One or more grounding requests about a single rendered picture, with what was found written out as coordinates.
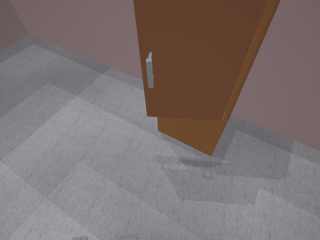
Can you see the handle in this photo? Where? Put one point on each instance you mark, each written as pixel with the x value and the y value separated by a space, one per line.
pixel 149 69

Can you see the cupboard door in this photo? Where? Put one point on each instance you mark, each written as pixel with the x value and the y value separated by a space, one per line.
pixel 198 49

